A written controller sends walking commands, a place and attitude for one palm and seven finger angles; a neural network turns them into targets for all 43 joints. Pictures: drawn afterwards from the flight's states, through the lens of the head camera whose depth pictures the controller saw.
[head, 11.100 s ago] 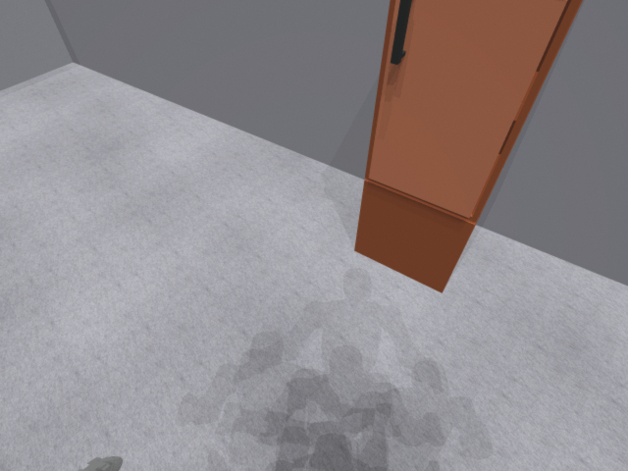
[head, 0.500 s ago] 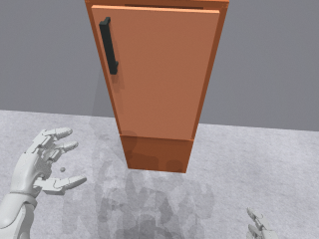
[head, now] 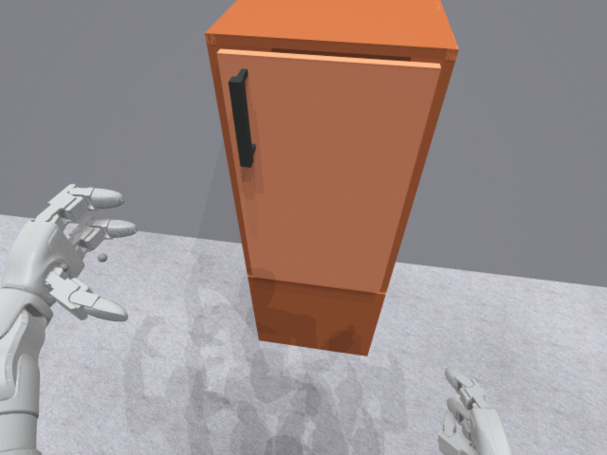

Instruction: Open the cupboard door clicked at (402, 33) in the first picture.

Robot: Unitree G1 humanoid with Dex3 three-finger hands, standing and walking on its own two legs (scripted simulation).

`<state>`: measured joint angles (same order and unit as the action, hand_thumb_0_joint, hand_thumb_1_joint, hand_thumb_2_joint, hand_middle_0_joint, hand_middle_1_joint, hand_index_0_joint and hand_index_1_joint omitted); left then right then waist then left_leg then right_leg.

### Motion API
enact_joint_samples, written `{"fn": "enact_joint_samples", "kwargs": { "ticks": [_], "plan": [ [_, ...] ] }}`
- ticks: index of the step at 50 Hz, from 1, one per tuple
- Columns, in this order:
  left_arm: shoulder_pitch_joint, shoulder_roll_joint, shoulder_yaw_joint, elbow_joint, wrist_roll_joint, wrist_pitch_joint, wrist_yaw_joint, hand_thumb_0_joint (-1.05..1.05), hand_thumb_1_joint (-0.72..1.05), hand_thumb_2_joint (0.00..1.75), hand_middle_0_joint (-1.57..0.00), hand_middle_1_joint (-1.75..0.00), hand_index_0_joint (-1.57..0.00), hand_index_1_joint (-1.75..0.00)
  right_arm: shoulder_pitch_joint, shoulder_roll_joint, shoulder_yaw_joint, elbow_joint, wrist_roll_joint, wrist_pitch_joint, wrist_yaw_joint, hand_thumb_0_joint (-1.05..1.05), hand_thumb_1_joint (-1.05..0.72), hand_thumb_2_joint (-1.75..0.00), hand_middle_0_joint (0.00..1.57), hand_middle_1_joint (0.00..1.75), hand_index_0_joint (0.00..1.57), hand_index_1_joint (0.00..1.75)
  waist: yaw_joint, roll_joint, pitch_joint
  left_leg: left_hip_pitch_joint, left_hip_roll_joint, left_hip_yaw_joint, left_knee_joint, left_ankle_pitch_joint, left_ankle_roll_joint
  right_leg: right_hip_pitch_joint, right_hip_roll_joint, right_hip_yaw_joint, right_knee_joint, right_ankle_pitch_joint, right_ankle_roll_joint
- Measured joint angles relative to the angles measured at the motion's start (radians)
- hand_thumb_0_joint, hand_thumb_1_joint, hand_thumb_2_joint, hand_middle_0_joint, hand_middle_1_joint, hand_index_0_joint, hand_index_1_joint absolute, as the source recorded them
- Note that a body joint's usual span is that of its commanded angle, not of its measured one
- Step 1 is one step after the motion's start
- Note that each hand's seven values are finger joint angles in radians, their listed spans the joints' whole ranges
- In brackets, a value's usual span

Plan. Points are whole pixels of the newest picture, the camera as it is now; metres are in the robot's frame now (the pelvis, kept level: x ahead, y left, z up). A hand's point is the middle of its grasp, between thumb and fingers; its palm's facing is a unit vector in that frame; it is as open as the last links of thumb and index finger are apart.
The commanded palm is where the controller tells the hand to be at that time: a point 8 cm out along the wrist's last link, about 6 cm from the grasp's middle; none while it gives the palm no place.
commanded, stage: raise the hand with hooked fingers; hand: left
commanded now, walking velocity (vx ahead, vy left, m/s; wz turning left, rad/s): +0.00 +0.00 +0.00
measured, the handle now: (245, 119) +0.59 +0.18 +0.15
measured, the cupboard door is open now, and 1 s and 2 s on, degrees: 0 0 0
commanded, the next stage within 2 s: move the hooked fingers beside the handle in 0.64 s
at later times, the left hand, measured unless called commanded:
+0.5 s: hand (118, 230) +0.30 +0.26 +0.17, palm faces +0.05 -1.00 -0.05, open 13.9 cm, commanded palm +0.27 +0.30 +0.18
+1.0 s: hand (135, 214) +0.33 +0.25 +0.17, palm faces +0.04 -1.00 -0.05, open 14.0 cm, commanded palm +0.31 +0.29 +0.17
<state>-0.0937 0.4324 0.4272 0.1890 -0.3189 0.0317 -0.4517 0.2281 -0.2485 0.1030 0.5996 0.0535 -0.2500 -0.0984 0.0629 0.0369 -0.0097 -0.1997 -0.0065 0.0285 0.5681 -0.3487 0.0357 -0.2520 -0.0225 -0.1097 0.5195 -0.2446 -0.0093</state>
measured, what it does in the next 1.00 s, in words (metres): stands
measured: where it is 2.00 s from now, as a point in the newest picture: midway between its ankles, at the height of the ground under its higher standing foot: outside the picture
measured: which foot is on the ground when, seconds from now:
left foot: down 0.00-1.00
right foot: down 0.00-1.00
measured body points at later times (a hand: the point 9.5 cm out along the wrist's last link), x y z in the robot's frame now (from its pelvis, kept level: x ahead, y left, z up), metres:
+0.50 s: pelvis +0.00 -0.02 +0.00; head +0.00 -0.03 +0.45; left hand +0.29 +0.31 +0.17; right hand +0.18 -0.25 -0.07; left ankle -0.03 +0.09 -0.73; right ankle +0.02 -0.12 -0.73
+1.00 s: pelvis -0.01 -0.02 +0.00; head -0.01 -0.04 +0.45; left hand +0.32 +0.30 +0.18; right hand +0.17 -0.26 -0.08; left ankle -0.03 +0.09 -0.73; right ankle +0.02 -0.12 -0.73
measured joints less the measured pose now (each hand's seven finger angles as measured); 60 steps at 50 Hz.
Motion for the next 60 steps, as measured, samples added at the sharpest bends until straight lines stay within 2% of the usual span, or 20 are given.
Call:
{"fn": "enact_joint_samples", "kwargs": {
  "ticks": [9,12,17,24,39,44,50,60],
  "plan": [
    [-0.109,0.060,0.046,0.066,0.004,0.059,-0.037,-0.01,-0.50,0.30,-0.30,-1.19,-0.30,-1.20,0.021,-0.021,-0.008,0.011,0.007,0.029,0.002,0.02,-0.90,-0.90,0.20,0.30,0.20,0.30,-0.011,0.007,0.001,0.033,0.002,0.002,-0.054,0.023,-0.006,0.027,0.005,0.002,-0.043,0.017,-0.005],
    [-0.128,0.076,0.054,0.095,-0.008,0.069,-0.052,-0.01,-0.50,0.30,-0.30,-1.20,-0.30,-1.20,0.026,-0.032,-0.015,0.007,0.012,0.038,0.008,0.02,-0.90,-0.90,0.20,0.30,0.20,0.30,-0.017,0.008,-0.005,0.032,0.002,0.005,-0.064,0.028,-0.008,0.021,0.006,0.005,-0.045,0.018,-0.007],
    [-0.105,0.066,0.051,0.090,-0.008,0.093,-0.057,-0.01,-0.50,0.30,-0.30,-1.20,-0.30,-1.20,0.024,-0.046,-0.028,-0.007,0.015,0.052,0.017,0.02,-0.90,-0.90,0.20,0.30,0.20,0.30,-0.023,0.009,-0.004,0.023,0.006,0.012,-0.063,0.028,-0.011,0.005,0.010,0.013,-0.035,0.016,-0.012],
    [-0.077,0.026,0.052,0.046,0.002,0.069,-0.022,-0.01,-0.50,0.30,-0.30,-1.20,-0.30,-1.20,0.021,-0.040,-0.034,-0.009,0.012,0.048,0.008,0.02,-0.90,-0.90,0.20,0.30,0.20,0.30,-0.018,0.003,0.005,0.036,0.015,0.013,-0.068,0.029,-0.019,0.016,0.019,0.013,-0.037,0.015,-0.019],
    [-0.097,0.034,0.041,0.068,0.002,0.077,-0.029,-0.01,-0.50,0.30,-0.30,-1.20,-0.30,-1.20,0.002,-0.029,-0.023,-0.009,0.017,0.045,-0.002,0.02,-0.90,-0.90,0.20,0.30,0.20,0.30,-0.011,0.017,0.002,0.040,0.019,0.005,-0.066,0.033,-0.028,0.020,0.023,0.005,-0.032,0.014,-0.028],
    [-0.163,0.042,0.020,0.145,0.018,0.075,-0.020,-0.01,-0.50,0.30,-0.30,-1.20,-0.31,-1.20,0.000,-0.031,-0.019,0.002,0.020,0.047,-0.011,0.02,-0.90,-0.90,0.20,0.30,0.20,0.30,-0.011,0.012,0.006,0.027,0.017,-0.004,-0.059,0.036,-0.029,0.012,0.020,-0.003,-0.028,0.015,-0.030],
    [-0.270,0.058,0.000,0.262,0.045,0.051,-0.010,-0.01,-0.50,0.30,-0.30,-1.20,-0.30,-1.20,0.002,-0.034,-0.016,0.013,0.020,0.048,-0.019,0.02,-0.90,-0.90,0.20,0.30,0.20,0.30,-0.026,0.006,0.013,0.005,0.017,-0.006,-0.050,0.039,-0.030,-0.008,0.020,-0.005,-0.023,0.020,-0.031],
    [-0.383,0.091,0.008,0.417,0.065,0.013,-0.012,-0.01,-0.50,0.30,-0.30,-1.20,-0.30,-1.20,0.047,-0.051,-0.027,0.011,0.018,0.062,-0.009,0.02,-0.90,-0.90,0.20,0.30,0.20,0.30,-0.060,-0.003,0.001,-0.031,0.017,0.014,-0.046,0.037,-0.025,-0.055,0.020,0.015,-0.010,0.022,-0.028]
  ]
}}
